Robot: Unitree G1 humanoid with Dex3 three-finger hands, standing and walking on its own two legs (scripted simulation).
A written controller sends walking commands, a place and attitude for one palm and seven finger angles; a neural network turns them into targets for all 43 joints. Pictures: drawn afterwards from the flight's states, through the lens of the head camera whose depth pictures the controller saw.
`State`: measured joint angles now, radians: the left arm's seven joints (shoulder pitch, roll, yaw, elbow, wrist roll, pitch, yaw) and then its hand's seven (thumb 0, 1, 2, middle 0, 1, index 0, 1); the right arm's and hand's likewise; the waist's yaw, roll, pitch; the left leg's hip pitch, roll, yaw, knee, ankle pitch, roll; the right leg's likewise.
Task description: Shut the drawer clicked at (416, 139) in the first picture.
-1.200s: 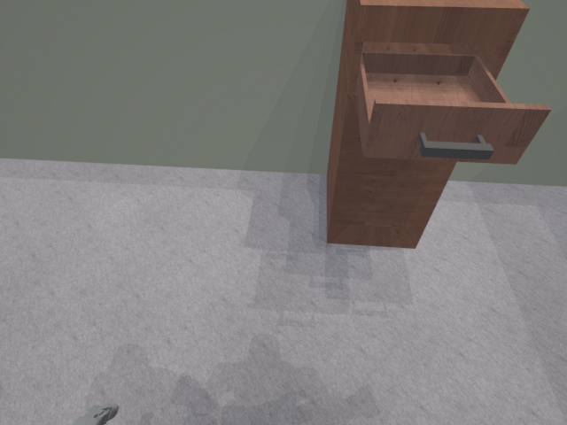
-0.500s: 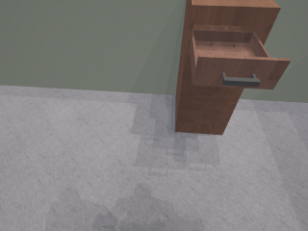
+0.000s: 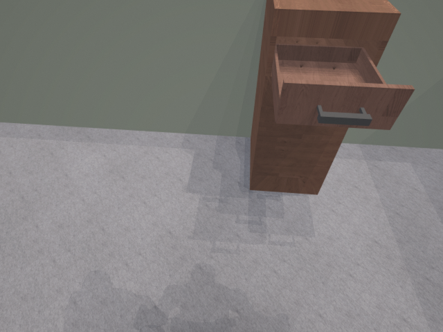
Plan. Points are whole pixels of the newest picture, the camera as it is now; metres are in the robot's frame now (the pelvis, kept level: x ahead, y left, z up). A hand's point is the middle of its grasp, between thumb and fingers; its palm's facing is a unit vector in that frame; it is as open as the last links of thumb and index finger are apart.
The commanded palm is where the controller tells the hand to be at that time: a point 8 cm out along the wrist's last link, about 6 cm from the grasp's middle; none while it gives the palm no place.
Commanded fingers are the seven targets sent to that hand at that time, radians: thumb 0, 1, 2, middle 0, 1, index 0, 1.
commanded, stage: look at it before walking up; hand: left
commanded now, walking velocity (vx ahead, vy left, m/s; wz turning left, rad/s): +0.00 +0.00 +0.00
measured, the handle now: (342, 114) +0.67 -0.30 +0.02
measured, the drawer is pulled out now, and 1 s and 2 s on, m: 0.29 0.29 0.29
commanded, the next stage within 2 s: walk to a spot facing it in 0.24 s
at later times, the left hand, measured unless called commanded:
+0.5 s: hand out of the picture +0.07 +0.24 -0.16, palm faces -0.04 -0.94 -0.33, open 7.3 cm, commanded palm none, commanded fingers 0.00 0.90 0.90 -0.20 -0.30 -0.20 -0.30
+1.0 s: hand out of the picture +0.04 +0.16 -0.16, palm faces -0.22 -0.94 -0.26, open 7.3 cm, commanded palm none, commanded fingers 0.00 0.90 0.90 -0.20 -0.30 -0.20 -0.30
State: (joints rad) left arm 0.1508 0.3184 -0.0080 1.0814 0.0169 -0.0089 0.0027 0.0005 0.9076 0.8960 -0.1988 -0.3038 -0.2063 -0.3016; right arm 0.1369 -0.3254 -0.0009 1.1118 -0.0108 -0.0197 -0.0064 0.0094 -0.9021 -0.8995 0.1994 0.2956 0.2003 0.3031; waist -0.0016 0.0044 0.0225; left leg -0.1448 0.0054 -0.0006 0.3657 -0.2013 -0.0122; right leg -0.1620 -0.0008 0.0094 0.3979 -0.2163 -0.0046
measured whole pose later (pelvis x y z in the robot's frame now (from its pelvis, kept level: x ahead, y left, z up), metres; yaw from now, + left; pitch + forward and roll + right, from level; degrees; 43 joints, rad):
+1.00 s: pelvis -0.03 -0.03 +0.00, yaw -18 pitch +1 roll +2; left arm 0.31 0.18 0.05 0.94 0.02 0.02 0.00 0.00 0.91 0.90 -0.20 -0.30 -0.21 -0.30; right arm 0.13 -0.24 -0.07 0.95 -0.02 0.04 -0.02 0.01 -0.90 -0.90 0.20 0.30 0.20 0.30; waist 0.04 0.02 0.07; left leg -0.49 0.04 -0.03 1.09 -0.33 -0.07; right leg -0.30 0.09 0.10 0.47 -0.18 -0.08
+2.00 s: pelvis -0.05 +0.00 -0.01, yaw -53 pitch +1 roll +0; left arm 0.22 0.20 0.05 0.90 0.02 0.01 -0.01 0.00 0.91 0.90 -0.20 -0.30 -0.21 -0.30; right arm 0.24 -0.25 -0.08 0.93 -0.03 0.04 0.00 0.01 -0.91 -0.90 0.20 0.29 0.20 0.30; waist -0.01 0.02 0.03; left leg -0.49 0.10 0.04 1.02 -0.35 -0.08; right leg -0.21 0.05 0.04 0.46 -0.26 -0.04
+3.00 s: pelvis +0.12 -0.30 -0.02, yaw -89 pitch +0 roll +1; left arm 0.23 0.20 0.07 0.98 0.02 -0.04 0.00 0.00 0.92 0.90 -0.20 -0.30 -0.20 -0.30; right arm 0.26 -0.14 -0.05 0.94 -0.02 -0.03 -0.02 0.01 -0.91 -0.90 0.20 0.30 0.20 0.30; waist -0.04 -0.01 0.06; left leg -0.59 0.19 -0.01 1.28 -0.27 -0.06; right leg -0.23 0.11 -0.09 0.52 -0.29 -0.15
